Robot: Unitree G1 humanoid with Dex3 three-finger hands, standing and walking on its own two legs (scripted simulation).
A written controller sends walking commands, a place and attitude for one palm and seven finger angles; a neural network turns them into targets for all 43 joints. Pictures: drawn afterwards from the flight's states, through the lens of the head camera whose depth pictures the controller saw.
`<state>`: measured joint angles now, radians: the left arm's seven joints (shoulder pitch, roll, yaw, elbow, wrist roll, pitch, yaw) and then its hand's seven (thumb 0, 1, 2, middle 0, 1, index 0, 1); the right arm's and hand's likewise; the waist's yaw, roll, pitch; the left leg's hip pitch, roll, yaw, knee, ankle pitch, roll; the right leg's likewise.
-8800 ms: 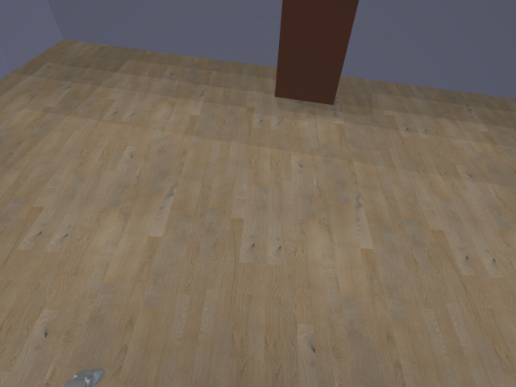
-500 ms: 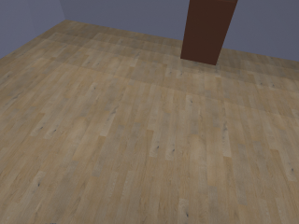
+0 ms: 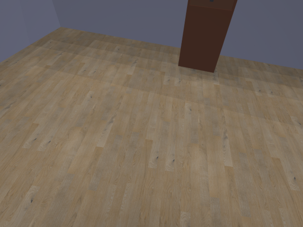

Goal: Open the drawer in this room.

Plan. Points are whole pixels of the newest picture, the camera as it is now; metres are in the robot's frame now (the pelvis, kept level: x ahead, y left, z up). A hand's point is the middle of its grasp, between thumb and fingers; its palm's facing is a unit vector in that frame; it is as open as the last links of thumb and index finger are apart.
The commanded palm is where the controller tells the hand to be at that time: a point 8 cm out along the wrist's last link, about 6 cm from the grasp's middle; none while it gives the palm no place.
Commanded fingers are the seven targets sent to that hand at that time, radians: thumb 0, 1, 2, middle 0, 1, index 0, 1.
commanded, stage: stand and wait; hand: left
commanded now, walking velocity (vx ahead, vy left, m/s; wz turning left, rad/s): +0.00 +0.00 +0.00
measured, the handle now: out of the picture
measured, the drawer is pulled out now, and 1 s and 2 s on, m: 0.00 0.00 0.00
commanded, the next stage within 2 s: turn or walk to find it in 0.82 s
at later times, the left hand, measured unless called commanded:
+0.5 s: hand out of the picture +0.04 +0.25 -0.17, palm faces +0.04 -0.96 -0.29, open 7.3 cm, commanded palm none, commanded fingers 0.00 0.90 0.90 -0.20 -0.30 -0.20 -0.30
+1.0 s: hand out of the picture +0.02 +0.26 -0.15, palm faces +0.01 -0.94 -0.34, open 7.3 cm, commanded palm none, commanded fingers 0.00 0.90 0.90 -0.20 -0.30 -0.20 -0.30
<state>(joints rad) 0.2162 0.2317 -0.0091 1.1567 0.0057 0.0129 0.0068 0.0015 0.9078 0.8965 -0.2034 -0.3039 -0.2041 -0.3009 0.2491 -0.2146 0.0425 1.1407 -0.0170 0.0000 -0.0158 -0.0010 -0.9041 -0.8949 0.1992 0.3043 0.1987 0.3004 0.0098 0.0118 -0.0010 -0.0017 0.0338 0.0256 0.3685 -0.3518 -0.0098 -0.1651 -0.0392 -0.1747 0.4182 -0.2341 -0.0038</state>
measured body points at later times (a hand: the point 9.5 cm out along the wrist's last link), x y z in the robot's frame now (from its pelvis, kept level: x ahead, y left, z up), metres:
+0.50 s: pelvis -0.02 +0.02 +0.00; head -0.01 +0.02 +0.45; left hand +0.04 +0.30 -0.14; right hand +0.02 -0.26 -0.14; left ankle -0.10 +0.12 -0.74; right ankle -0.01 -0.11 -0.74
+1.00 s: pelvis -0.04 +0.01 +0.01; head -0.02 +0.00 +0.45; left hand +0.02 +0.31 -0.13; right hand +0.03 -0.29 -0.13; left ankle -0.10 +0.12 -0.74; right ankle -0.01 -0.11 -0.74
